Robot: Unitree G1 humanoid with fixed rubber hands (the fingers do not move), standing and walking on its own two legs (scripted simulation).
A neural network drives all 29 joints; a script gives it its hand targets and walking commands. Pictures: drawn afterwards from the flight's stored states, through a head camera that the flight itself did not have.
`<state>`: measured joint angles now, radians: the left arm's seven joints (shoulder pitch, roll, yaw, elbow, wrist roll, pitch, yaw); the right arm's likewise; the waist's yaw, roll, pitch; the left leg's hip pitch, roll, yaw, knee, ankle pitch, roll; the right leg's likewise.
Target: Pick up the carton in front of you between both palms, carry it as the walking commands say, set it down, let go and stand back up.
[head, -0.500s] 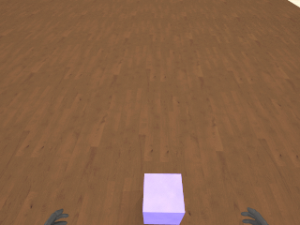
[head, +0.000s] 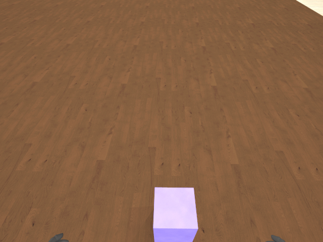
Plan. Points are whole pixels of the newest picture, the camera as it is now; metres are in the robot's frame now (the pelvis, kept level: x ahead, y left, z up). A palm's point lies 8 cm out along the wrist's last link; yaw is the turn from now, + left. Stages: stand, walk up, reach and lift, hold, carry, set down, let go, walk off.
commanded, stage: stand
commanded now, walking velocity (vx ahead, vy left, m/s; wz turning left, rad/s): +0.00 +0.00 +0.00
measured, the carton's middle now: (173, 215) +0.42 -0.05 -0.65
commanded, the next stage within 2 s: none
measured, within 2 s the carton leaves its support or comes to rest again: neither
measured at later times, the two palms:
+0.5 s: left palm out of the picture +0.08 +0.30 -0.10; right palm out of the picture +0.08 -0.31 -0.10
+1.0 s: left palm out of the picture +0.08 +0.31 -0.10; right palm out of the picture +0.07 -0.31 -0.10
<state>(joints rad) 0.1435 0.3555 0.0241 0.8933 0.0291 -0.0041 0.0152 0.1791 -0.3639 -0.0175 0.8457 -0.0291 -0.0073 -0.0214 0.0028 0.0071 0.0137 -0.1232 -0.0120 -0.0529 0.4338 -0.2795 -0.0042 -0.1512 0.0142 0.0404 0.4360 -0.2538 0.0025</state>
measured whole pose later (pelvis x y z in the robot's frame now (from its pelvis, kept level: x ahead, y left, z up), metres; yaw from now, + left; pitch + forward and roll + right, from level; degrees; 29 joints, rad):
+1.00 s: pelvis -0.02 +0.00 +0.00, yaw -1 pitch -2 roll +0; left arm 0.11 0.38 0.01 1.04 0.01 -0.01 0.01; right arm 0.14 -0.39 -0.01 1.01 -0.02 -0.01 -0.01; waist 0.00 0.01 0.03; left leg -0.10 0.00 -0.03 0.36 -0.22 -0.01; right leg -0.14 0.02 0.06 0.37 -0.18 0.00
